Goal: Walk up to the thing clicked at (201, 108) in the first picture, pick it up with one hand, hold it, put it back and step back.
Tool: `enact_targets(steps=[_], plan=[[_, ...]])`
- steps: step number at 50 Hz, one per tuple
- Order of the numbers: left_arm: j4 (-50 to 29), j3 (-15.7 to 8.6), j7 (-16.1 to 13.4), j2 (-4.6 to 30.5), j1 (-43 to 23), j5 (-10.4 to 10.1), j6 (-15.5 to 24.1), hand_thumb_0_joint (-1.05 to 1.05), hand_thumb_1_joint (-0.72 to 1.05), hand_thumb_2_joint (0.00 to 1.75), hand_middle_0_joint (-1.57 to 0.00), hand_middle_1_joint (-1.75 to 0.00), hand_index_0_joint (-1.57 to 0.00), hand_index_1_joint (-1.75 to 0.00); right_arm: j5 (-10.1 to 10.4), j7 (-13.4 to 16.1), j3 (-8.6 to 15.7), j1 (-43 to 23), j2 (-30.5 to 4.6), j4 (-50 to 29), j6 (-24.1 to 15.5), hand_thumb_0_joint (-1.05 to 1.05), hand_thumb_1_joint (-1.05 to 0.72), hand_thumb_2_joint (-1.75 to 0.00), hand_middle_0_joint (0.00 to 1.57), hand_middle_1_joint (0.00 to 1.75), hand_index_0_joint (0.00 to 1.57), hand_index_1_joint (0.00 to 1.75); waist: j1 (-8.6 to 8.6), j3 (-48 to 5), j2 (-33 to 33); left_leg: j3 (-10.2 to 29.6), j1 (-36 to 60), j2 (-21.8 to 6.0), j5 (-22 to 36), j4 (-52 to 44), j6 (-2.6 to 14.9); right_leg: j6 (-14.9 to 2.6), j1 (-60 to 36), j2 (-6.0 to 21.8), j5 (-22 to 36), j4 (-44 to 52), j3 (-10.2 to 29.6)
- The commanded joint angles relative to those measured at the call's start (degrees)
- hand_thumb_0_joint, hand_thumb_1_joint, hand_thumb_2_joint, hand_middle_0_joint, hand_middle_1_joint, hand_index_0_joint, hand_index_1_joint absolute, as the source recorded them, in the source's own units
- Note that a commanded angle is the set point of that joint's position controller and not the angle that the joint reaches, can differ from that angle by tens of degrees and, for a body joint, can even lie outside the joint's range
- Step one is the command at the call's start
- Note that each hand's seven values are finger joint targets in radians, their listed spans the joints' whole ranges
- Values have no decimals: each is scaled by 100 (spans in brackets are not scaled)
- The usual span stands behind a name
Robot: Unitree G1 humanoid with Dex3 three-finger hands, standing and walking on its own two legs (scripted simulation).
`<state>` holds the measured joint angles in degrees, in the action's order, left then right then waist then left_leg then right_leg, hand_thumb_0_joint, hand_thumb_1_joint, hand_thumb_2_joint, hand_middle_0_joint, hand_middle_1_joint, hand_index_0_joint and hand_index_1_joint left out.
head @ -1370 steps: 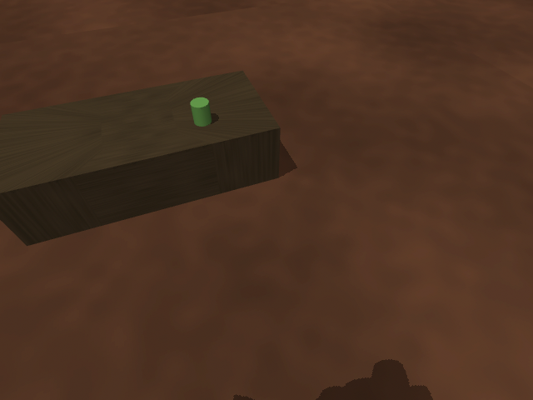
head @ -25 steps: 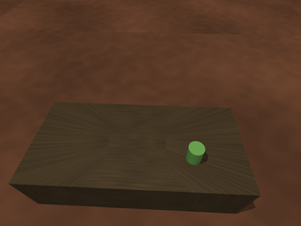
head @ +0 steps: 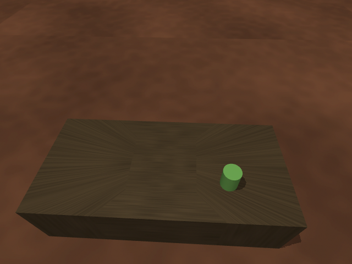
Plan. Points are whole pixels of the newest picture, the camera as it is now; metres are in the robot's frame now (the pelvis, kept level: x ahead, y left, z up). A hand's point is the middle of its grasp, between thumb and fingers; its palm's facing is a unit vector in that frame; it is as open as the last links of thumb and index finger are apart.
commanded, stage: stand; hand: right
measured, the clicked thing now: (230, 177) +0.55 -0.23 -0.40
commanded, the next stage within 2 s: step back in 1.76 s
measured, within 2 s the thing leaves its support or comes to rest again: neither
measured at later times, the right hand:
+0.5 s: hand out of the picture +0.07 -0.24 -0.16, palm faces -0.03 +0.94 -0.34, open 7.4 cm
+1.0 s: hand out of the picture +0.07 -0.25 -0.16, palm faces -0.04 +0.94 -0.34, open 7.4 cm
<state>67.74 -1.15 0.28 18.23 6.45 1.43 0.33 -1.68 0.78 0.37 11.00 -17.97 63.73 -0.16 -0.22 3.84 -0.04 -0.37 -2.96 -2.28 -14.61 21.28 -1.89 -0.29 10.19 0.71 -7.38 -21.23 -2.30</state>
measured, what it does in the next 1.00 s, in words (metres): stands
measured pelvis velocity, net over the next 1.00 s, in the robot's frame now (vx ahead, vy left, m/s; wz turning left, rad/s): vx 0.01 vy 0.00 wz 0.01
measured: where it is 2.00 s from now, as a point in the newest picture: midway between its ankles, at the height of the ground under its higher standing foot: outside the picture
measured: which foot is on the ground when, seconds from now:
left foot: down 0.00-1.00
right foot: down 0.00-1.00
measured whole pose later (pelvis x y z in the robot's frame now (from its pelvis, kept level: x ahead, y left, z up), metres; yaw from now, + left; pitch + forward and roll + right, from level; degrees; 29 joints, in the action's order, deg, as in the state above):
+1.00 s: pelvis +0.01 +0.00 +0.00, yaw +1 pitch -3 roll +0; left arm 67.1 -0.2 0.4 19.3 5.6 0.8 0.8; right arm -1.1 0.1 0.2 8.2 -19.6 64.5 -0.1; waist 0.0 3.5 0.2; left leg 0.1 -1.7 -1.9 -14.0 18.4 -1.7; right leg 0.1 9.2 1.2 -7.7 -19.7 -2.8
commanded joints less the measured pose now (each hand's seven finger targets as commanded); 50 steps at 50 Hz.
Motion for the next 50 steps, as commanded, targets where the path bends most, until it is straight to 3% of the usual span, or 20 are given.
enact_targets(steps=[1, 10, 12, 21, 26, 30, 40, 50], plan=[[-336, -168, -65, 1175, -231, -33, 106, 0, 90, 90, -20, -30, -20, -30, 16, 72, 188, -99, -1145, -288, -131, 0, -90, -90, 20, 30, 20, 30, -8, -187, -8, 382, -638, -498, 308, -588, 262, -93, -399, 592, -167, 364, 696], [-326, -106, -72, 1169, -173, -63, 120, 0, 90, 90, -20, -30, -20, -30, 49, 55, 175, -132, -1209, -231, -130, 0, -90, -90, 20, 30, 20, 30, -9, -274, 66, 377, -556, -516, 602, -614, 254, -97, -516, 632, 311, 307, 662], [-361, -110, -77, 1180, -238, -65, 127, 0, 90, 90, -20, -30, -20, -30, 45, 63, 177, -192, -1253, -233, -130, 0, -90, -90, 20, 30, 20, 30, -4, -376, 94, 374, -533, -530, 799, -590, 256, -94, -606, 648, 681, 238, 646], [-324, -95, -71, 1202, -200, -77, 119, 0, 90, 90, -20, -30, -20, -30, 71, 57, 182, -278, -1330, -218, -135, 0, -90, -90, 20, 30, 20, 30, -28, -332, 73, 415, -467, -555, 835, -678, 239, -66, -598, 659, 589, 286, 602], [-357, -93, -78, 1227, -271, -74, 143, 0, 90, 90, -20, -30, -20, -30, 73, 45, 179, -301, -1327, -222, -134, 0, -90, -90, 20, 30, 20, 30, 21, -443, 12, 394, -376, -556, 1064, -622, 236, -61, -655, 697, 940, 280, 611], [-366, -103, -71, 1257, -275, -89, 127, 0, 90, 90, -20, -30, -20, -30, 71, 46, 185, -343, -1363, -210, -128, 0, -90, -90, 20, 30, 20, 30, -6, -309, 62, 401, -463, -552, 807, -682, 229, -59, -575, 679, 611, 357, 618], [-417, -110, -70, 1301, -304, -88, 149, 0, 90, 90, -20, -30, -20, -30, 78, 26, 191, -393, -1361, -236, -131, 0, -90, -90, 20, 30, 20, 30, 16, -436, 37, 403, -404, -554, 895, -695, 231, -87, -669, 708, 736, 340, 610], [-387, -121, -61, 1319, -254, -100, 148, 0, 90, 90, -20, -30, -20, -30, 90, 7, 191, -372, -1341, -220, -116, 0, -90, -90, 20, 30, 20, 30, -14, -350, 1, 431, -503, -528, 725, -747, 225, -76, -693, 679, 457, 395, 574]])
